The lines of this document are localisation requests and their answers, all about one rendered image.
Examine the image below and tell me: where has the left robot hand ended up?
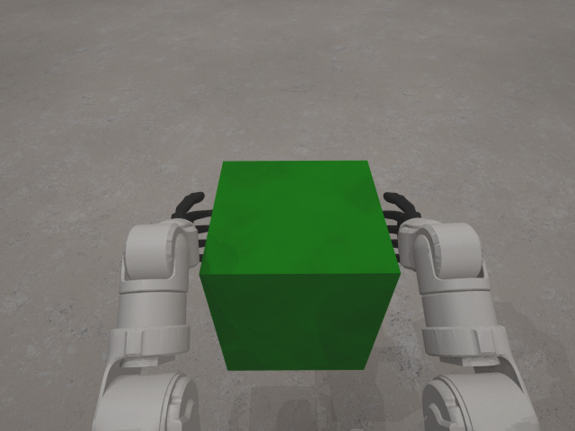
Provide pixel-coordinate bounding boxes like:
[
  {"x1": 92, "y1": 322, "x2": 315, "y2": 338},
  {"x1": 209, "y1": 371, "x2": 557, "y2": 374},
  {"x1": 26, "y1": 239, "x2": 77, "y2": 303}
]
[{"x1": 171, "y1": 192, "x2": 213, "y2": 262}]

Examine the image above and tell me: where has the right robot hand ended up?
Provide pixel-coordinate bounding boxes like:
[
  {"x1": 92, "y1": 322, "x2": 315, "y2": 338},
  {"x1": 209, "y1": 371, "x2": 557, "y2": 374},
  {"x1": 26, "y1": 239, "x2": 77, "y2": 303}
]
[{"x1": 383, "y1": 192, "x2": 421, "y2": 262}]

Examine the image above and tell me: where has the carton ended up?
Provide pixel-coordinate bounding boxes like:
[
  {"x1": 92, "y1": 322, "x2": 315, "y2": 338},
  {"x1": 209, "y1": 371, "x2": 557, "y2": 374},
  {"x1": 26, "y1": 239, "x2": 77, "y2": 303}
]
[{"x1": 199, "y1": 161, "x2": 401, "y2": 371}]

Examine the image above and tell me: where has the left robot upper arm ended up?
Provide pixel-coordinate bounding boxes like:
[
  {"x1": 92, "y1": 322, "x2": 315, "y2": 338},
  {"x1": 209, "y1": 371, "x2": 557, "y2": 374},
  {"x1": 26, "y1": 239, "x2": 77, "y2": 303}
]
[{"x1": 93, "y1": 373, "x2": 200, "y2": 431}]

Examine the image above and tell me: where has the right robot upper arm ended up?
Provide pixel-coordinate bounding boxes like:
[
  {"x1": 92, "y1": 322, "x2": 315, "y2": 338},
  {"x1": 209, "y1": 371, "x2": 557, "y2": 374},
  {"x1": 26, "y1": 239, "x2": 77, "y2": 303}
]
[{"x1": 422, "y1": 373, "x2": 539, "y2": 431}]

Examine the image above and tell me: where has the robot right forearm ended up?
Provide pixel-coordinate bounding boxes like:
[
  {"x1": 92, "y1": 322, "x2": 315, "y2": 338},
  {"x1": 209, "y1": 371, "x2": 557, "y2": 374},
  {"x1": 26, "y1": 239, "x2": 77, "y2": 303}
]
[{"x1": 398, "y1": 218, "x2": 541, "y2": 431}]

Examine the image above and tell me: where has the robot left forearm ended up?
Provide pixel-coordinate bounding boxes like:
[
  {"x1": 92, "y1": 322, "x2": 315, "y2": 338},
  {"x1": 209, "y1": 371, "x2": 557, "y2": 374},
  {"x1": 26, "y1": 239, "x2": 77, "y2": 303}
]
[{"x1": 92, "y1": 218, "x2": 199, "y2": 431}]

